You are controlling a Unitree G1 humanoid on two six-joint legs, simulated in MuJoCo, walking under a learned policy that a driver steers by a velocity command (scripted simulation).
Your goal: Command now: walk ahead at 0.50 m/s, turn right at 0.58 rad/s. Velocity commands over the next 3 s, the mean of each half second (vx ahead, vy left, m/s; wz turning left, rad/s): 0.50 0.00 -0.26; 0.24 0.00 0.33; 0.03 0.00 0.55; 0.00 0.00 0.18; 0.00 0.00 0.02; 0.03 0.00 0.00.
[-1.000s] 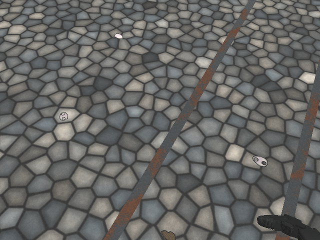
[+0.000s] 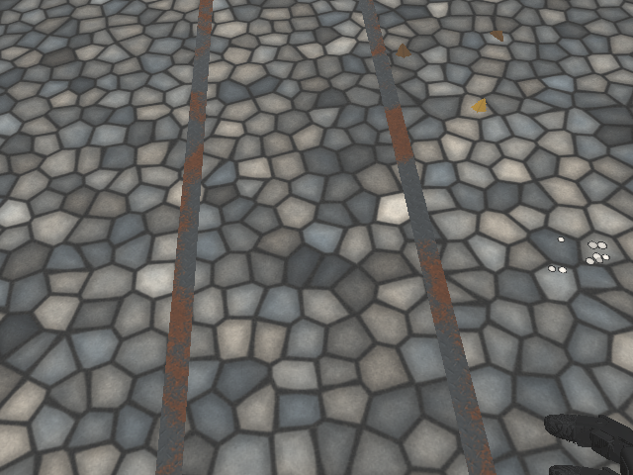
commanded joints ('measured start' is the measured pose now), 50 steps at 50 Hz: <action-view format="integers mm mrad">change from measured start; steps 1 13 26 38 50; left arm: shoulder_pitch -60 -194 -85 -265 -175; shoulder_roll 94 35 166 109 160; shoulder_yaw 15 -20 26 -1 19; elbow -79 -156 -137 -73 -9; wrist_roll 7 22 26 51 12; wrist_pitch -11 -29 -44 -54 21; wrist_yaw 4 -15 -36 -6 26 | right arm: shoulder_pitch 147 276 379 318 301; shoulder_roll -172 -138 -175 -74 -208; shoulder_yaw -59 -37 -27 -27 -83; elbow -28 63 126 48 -65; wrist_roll -9 0 15 0 -6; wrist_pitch -35 2 49 109 120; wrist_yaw -5 2 -11 -25 15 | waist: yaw -150 -113 23 -136 -145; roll -143 47 26 -126 19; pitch -127 1 -157 -36 -118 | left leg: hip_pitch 381 412 334 -35 324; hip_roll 55 238 170 108 46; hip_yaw -23 -141 43 31 57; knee -28 -287 185 509 -8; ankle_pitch -44 51 337 -140 257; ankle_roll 73 246 107 -26 130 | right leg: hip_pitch -110 -602 105 -114 -53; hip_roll -176 -220 -180 -367 -301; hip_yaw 170 -150 -184 -280 -407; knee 141 468 46 -217 296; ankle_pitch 407 153 346 816 661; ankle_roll -74 64 -64 -137 31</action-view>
